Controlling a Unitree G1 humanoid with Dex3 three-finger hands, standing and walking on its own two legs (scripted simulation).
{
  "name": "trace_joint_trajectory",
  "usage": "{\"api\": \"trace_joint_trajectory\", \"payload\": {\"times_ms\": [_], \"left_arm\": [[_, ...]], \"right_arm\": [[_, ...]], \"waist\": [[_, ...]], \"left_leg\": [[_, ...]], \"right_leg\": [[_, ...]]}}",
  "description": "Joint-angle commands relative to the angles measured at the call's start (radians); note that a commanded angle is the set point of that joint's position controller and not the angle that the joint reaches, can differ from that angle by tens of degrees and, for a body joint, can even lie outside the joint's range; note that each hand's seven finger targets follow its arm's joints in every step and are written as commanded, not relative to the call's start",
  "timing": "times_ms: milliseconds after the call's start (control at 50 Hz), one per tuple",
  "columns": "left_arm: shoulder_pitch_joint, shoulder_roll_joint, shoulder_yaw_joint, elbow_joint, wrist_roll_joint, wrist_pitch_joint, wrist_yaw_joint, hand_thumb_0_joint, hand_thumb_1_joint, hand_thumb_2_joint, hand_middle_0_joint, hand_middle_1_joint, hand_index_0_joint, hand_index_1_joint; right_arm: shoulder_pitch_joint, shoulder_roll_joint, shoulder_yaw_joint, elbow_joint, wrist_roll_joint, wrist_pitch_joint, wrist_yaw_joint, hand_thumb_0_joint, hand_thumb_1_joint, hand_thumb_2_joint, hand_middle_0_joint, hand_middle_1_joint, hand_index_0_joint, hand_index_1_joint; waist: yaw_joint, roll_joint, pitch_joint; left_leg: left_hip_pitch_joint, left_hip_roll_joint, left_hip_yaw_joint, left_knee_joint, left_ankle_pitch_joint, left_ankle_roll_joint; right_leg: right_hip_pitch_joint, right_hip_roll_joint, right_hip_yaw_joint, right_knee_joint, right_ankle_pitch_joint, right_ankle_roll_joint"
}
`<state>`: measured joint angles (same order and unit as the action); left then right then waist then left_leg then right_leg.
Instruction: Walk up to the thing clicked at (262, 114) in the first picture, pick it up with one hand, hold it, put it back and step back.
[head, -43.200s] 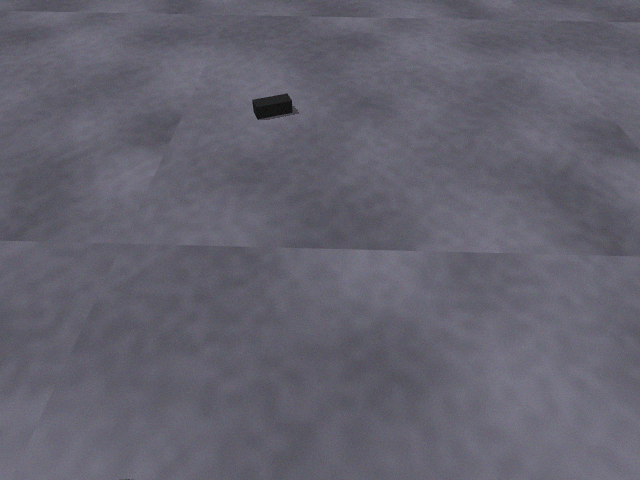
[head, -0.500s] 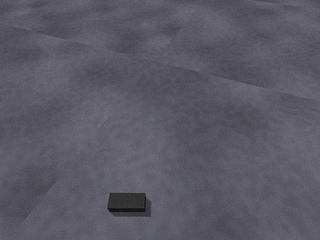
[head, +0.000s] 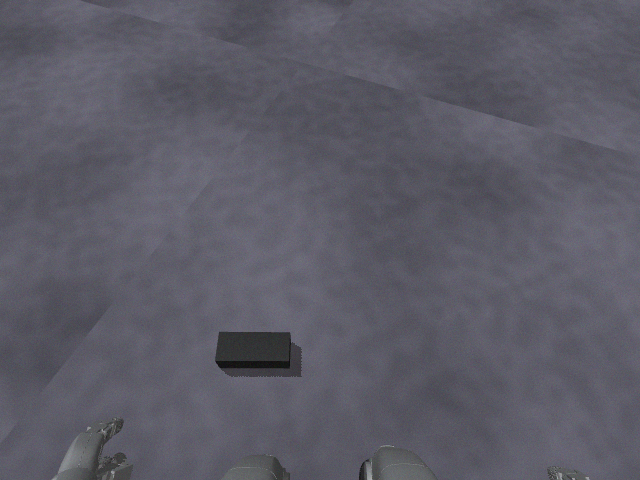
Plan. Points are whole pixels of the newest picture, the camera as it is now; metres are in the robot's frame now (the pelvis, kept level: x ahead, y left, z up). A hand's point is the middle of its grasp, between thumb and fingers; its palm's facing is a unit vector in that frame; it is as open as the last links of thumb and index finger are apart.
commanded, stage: step back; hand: left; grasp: from above
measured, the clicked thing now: (254, 350) +0.47 +0.19 -0.72
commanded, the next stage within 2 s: none
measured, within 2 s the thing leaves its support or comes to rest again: neither
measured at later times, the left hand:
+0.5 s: hand out of the picture +0.00 +0.25 -0.15, palm faces -0.11 -0.91 -0.39, open 7.4 cm
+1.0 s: hand out of the picture -0.12 +0.27 -0.14, palm faces -0.02 -0.93 -0.36, open 7.4 cm
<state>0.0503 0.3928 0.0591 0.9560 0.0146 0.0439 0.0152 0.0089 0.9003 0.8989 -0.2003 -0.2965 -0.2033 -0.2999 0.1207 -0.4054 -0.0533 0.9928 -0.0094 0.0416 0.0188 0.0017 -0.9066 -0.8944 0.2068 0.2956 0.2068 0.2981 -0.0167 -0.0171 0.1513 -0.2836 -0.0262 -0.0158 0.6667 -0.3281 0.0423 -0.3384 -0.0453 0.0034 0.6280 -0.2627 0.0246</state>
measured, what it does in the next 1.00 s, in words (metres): walks backwards: right foot, then left foot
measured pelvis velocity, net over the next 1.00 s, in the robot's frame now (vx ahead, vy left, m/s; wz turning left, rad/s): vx -0.25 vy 0.00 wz -0.04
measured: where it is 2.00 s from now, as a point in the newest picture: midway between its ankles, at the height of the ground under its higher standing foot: outside the picture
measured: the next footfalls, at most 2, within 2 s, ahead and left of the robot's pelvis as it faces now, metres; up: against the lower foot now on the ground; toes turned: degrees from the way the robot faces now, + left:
right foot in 0.46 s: -0.10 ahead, -0.12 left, +0.00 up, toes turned -3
left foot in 0.80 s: -0.17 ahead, +0.11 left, +0.00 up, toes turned -3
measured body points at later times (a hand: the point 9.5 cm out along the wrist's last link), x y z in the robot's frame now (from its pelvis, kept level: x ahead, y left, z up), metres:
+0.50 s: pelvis -0.12 -0.01 +0.00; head -0.06 -0.02 +0.44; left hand +0.01 +0.30 -0.12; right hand -0.04 -0.33 -0.13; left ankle +0.00 +0.10 -0.72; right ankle -0.14 -0.12 -0.72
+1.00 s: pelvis -0.25 +0.00 +0.01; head -0.20 +0.03 +0.45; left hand -0.12 +0.32 -0.12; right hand -0.17 -0.31 -0.10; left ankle -0.21 +0.12 -0.72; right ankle -0.28 -0.13 -0.64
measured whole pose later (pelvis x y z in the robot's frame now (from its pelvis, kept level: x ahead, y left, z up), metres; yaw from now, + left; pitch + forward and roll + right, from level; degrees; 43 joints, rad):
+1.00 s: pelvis -0.25 +0.00 +0.01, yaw -2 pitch -2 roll -1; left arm 0.13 0.40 0.09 0.80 0.01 0.06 0.02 0.01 0.90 0.90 -0.20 -0.30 -0.20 -0.30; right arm 0.16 -0.36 -0.03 0.86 -0.04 0.02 -0.01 0.00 -0.90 -0.89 0.21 0.30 0.21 0.30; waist 0.00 -0.04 0.17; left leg -0.30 0.01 -0.02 0.59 -0.25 0.03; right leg -0.45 0.11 0.13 1.18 -0.52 0.00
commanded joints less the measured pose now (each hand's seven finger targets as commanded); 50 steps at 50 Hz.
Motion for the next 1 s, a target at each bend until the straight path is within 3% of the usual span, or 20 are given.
{"api": "trace_joint_trajectory", "payload": {"times_ms": [0,20,100,260,380,420,440,460,480,520,540,640,700,760,780,800,820,880,920,980], "left_arm": [[-0.031,0.158,0.04,-0.126,-0.004,0.0,0.023,0.0,0.9,0.9,-0.2,-0.3,-0.2,-0.3],[-0.012,0.162,0.039,-0.117,-0.002,0.003,0.032,0.0,0.9,0.9,-0.2,-0.3,-0.2,-0.3],[0.072,0.186,0.048,-0.104,-0.009,0.006,0.025,0.0,0.9,0.9,-0.2,-0.3,-0.2,-0.3],[0.066,0.171,0.064,-0.169,0.001,-0.004,0.012,0.0,0.9,0.9,-0.2,-0.3,-0.2,-0.3],[0.205,0.159,0.074,-0.126,0.005,-0.011,-0.008,0.0,0.9,0.9,-0.2,-0.3,-0.2,-0.3],[0.272,0.173,0.081,-0.102,0.018,-0.019,-0.007,0.0,0.9,0.9,-0.2,-0.3,-0.2,-0.3],[0.256,0.228,0.099,-0.121,0.031,-0.024,-0.007,0.0,0.9,0.9,-0.2,-0.3,-0.2,-0.3],[0.175,0.325,0.117,-0.154,0.022,-0.019,-0.01,0.0,0.9,0.9,-0.2,-0.3,-0.2,-0.3],[0.101,0.335,0.117,-0.203,0.033,-0.026,-0.009,0.0,0.9,0.9,-0.2,-0.3,-0.2,-0.3],[-0.009,0.228,0.085,-0.228,0.016,-0.033,0.003,0.0,0.9,0.9,-0.2,-0.3,-0.2,-0.3],[-0.032,0.219,0.086,-0.234,0.02,-0.033,0.006,0.0,0.9,0.9,-0.2,-0.3,-0.2,-0.3],[0.099,0.194,0.085,-0.245,0.026,-0.03,0.019,0.0,0.9,0.9,-0.2,-0.3,-0.2,-0.3],[0.09,0.212,0.084,-0.257,0.02,-0.018,0.019,0.0,0.9,0.9,-0.2,-0.3,-0.2,-0.3],[0.07,0.217,0.071,-0.269,0.004,-0.001,0.006,0.0,0.9,0.9,-0.2,-0.3,-0.2,-0.3],[0.095,0.181,0.062,-0.274,0.002,0.003,0.002,0.0,0.9,0.9,-0.2,-0.3,-0.2,-0.3],[0.074,0.159,0.056,-0.291,-0.004,-0.003,0.002,0.0,0.9,0.9,-0.2,-0.3,-0.2,-0.3],[-0.003,0.199,0.082,-0.283,0.009,-0.001,0.016,0.0,0.9,0.9,-0.2,-0.3,-0.2,-0.3],[0.085,0.174,0.078,-0.232,-0.013,0.005,0.016,0.0,0.9,0.9,-0.2,-0.3,-0.2,-0.3],[0.134,0.183,0.084,-0.213,-0.005,0.001,0.011,0.0,0.9,0.9,-0.2,-0.3,-0.2,-0.3],[0.104,0.169,0.083,-0.226,0.005,-0.004,0.005,0.0,0.9,0.9,-0.2,-0.3,-0.2,-0.3]], "right_arm": [[0.075,-0.3,-0.079,-0.074,-0.028,-0.036,-0.021,0.0,-0.9,-0.9,0.2,0.3,0.2,0.3],[0.055,-0.319,-0.085,-0.092,-0.025,-0.037,-0.024,0.0,-0.9,-0.9,0.2,0.3,0.2,0.3],[-0.034,-0.211,-0.062,-0.142,-0.024,-0.042,-0.051,0.0,-0.9,-0.9,0.2,0.3,0.2,0.3],[0.069,-0.22,-0.071,-0.172,-0.018,-0.04,-0.057,0.0,-0.9,-0.9,0.2,0.3,0.2,0.3],[0.003,-0.25,-0.071,-0.204,-0.017,-0.026,-0.044,0.0,-0.9,-0.9,0.2,0.3,0.2,0.3],[-0.021,-0.23,-0.063,-0.206,-0.004,-0.017,-0.039,0.0,-0.9,-0.9,0.2,0.3,0.2,0.3],[-0.021,-0.189,-0.051,-0.216,0.002,-0.017,-0.036,0.0,-0.9,-0.9,0.2,0.3,0.2,0.3],[-0.068,-0.157,-0.051,-0.222,0.01,-0.017,-0.043,0.0,-0.9,-0.9,0.2,0.3,0.2,0.3],[-0.046,-0.185,-0.062,-0.205,-0.001,-0.009,-0.049,0.0,-0.9,-0.9,0.2,0.3,0.2,0.3],[0.05,-0.172,-0.053,-0.16,0.013,-0.009,-0.046,0.0,-0.9,-0.9,0.2,0.3,0.2,0.3],[0.081,-0.167,-0.047,-0.152,0.02,-0.015,-0.047,0.0,-0.9,-0.9,0.2,0.3,0.2,0.3],[0.052,-0.165,-0.033,-0.191,0.008,-0.027,-0.054,0.0,-0.9,-0.9,0.2,0.3,0.2,0.3],[0.088,-0.159,-0.038,-0.187,-0.003,-0.031,-0.05,0.0,-0.9,-0.9,0.2,0.3,0.2,0.3],[0.176,-0.163,-0.055,-0.147,-0.014,-0.041,-0.043,0.0,-0.9,-0.9,0.2,0.3,0.2,0.3],[0.159,-0.205,-0.067,-0.157,-0.026,-0.046,-0.043,0.0,-0.9,-0.9,0.2,0.3,0.2,0.3],[0.094,-0.328,-0.089,-0.185,-0.022,-0.044,-0.033,0.0,-0.9,-0.9,0.2,0.3,0.2,0.3],[0.078,-0.359,-0.095,-0.2,-0.027,-0.045,-0.033,0.0,-0.9,-0.9,0.2,0.3,0.2,0.3],[-0.005,-0.236,-0.061,-0.205,-0.026,-0.051,-0.051,0.0,-0.9,-0.9,0.2,0.3,0.2,0.3],[-0.01,-0.225,-0.06,-0.213,-0.023,-0.05,-0.052,0.0,-0.9,-0.9,0.2,0.3,0.2,0.3],[0.042,-0.217,-0.064,-0.222,-0.026,-0.044,-0.055,0.0,-0.9,-0.9,0.2,0.3,0.2,0.3]], "waist": [[-0.013,0.178,-0.187],[-0.022,0.217,-0.216],[0.042,0.153,-0.189],[-0.034,0.142,-0.213],[0.019,0.173,-0.257],[0.055,0.123,-0.253],[0.046,-0.034,-0.209],[0.073,-0.268,-0.129],[0.06,-0.235,-0.067],[-0.02,-0.084,-0.051],[-0.035,-0.112,-0.074],[0.06,-0.149,-0.167],[0.049,-0.17,-0.186],[-0.002,-0.099,-0.214],[0.013,-0.003,-0.217],[0.012,0.26,-0.197],[-0.048,0.258,-0.17],[0.039,0.102,-0.17],[0.046,0.144,-0.155],[-0.004,0.144,-0.163]], "left_leg": [[0.133,0.337,-0.379,-0.266,0.749,0.15],[0.115,0.385,-0.447,-0.291,0.707,0.185],[0.176,0.262,-0.246,-0.231,0.616,0.137],[0.28,0.317,-0.247,-0.199,0.59,0.218],[0.115,0.288,-0.207,-0.202,0.329,0.152],[-0.014,0.236,-0.16,-0.142,0.215,0.071],[-0.166,0.135,-0.115,-0.029,0.049,0.008],[-0.197,-0.066,0.002,0.221,-0.213,-0.048],[-0.157,-0.056,-0.105,0.431,-0.289,-0.062],[-0.162,-0.104,-0.173,0.526,-0.156,-0.053],[-0.174,-0.115,-0.145,0.525,-0.13,-0.055],[-0.242,-0.042,-0.098,0.31,-0.207,-0.068],[-0.124,0.004,-0.043,0.059,-0.177,-0.047],[0.079,-0.006,0.018,-0.256,0.146,-0.029],[0.14,0.115,-0.15,-0.289,0.197,0.006],[0.121,0.343,-0.444,-0.326,0.338,0.143],[-0.035,0.436,-0.567,-0.359,0.384,0.266],[0.073,0.297,-0.269,-0.239,0.559,0.182],[0.071,0.289,-0.231,-0.222,0.553,0.196],[0.154,0.29,-0.226,-0.195,0.549,0.219]], "right_leg": [[-0.127,0.152,0.13,0.365,-0.361,-0.057],[-0.132,0.168,0.196,0.47,-0.405,-0.058],[-0.18,0.143,0.203,0.589,-0.239,-0.041],[-0.139,0.101,0.135,0.354,-0.268,0.005],[0.102,0.062,0.031,-0.007,-0.136,-0.039],[0.219,0.037,0.055,-0.178,0.013,-0.078],[0.227,-0.092,0.277,-0.248,-0.053,-0.134],[0.042,-0.291,0.509,-0.364,-0.046,-0.29],[-0.11,-0.374,0.579,-0.383,-0.011,-0.351],[-0.066,-0.2,0.298,-0.287,0.23,-0.245],[-0.016,-0.169,0.228,-0.259,0.292,-0.217],[0.304,-0.209,0.235,-0.16,0.46,-0.253],[0.282,-0.217,0.229,-0.109,0.489,-0.232],[0.156,-0.152,0.167,-0.018,0.336,-0.157],[0.043,-0.089,0.138,0.046,0.174,-0.109],[-0.11,0.099,-0.001,0.203,-0.169,-0.046],[-0.065,0.116,0.107,0.432,-0.392,-0.032],[-0.16,0.144,0.201,0.632,-0.283,-0.054],[-0.143,0.135,0.169,0.636,-0.259,-0.031],[-0.148,0.116,0.142,0.495,-0.279,0.003]]}}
